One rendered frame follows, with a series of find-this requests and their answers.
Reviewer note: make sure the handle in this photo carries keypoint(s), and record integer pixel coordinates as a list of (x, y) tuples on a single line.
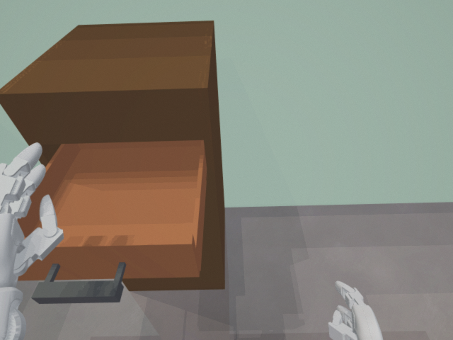
[(50, 292)]

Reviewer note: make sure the left robot hand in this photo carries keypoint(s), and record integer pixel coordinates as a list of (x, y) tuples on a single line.
[(17, 183)]

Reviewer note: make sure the cabinet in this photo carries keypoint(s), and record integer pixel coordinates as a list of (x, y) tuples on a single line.
[(131, 82)]

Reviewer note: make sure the right robot hand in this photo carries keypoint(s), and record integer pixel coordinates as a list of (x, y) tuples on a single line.
[(360, 322)]

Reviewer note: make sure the left robot forearm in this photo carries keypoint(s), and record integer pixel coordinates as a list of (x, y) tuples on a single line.
[(12, 321)]

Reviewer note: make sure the drawer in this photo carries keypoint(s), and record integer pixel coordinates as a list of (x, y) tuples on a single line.
[(142, 203)]

